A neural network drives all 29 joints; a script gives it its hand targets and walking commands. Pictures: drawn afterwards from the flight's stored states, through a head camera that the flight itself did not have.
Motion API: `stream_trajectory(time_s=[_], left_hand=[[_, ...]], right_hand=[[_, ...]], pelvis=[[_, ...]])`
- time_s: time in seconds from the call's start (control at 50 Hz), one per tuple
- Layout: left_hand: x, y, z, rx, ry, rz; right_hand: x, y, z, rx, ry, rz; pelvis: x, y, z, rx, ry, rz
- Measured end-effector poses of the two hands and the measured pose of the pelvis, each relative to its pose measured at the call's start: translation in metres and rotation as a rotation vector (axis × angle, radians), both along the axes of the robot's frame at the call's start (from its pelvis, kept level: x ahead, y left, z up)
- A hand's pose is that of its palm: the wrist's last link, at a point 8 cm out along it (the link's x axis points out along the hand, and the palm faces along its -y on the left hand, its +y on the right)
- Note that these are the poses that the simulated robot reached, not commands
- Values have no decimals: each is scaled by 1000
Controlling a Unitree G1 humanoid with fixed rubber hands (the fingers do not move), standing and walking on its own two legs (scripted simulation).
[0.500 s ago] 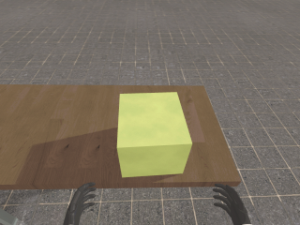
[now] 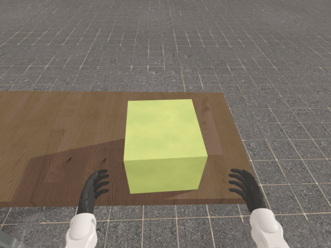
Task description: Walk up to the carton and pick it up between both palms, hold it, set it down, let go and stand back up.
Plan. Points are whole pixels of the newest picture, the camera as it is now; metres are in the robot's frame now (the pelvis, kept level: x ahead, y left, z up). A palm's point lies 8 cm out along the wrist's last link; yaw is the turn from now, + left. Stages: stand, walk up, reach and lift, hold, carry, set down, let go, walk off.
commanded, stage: reach and lift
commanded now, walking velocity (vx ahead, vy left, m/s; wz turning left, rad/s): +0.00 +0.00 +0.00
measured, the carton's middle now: (162, 144) +0.47 +0.02 -0.05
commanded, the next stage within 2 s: none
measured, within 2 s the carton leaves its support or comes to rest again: neither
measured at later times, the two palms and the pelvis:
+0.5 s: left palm (92, 169) +0.32 +0.19 +0.04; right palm (255, 164) +0.34 -0.22 +0.04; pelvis +0.00 +0.00 +0.01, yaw +0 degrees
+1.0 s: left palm (92, 137) +0.39 +0.20 +0.08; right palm (244, 135) +0.41 -0.20 +0.07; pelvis -0.01 +0.01 +0.00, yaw -1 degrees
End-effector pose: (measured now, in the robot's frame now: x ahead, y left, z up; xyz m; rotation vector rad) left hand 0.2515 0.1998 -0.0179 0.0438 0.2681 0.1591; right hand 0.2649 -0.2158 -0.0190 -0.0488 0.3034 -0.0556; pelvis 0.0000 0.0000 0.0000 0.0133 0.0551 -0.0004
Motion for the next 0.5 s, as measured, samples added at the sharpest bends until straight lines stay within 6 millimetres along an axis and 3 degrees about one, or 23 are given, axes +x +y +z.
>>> stream_trajectory(time_s=[0.22,0.5], left_hand=[[31,7,26,4,-45,4],[68,-5,56,-27,-47,-33]], right_hand=[[43,-1,25,9,-57,10],[73,-6,60,11,-72,-16]], pelvis=[[5,-3,3,5,41,4],[1,0,8,-2,40,-2]])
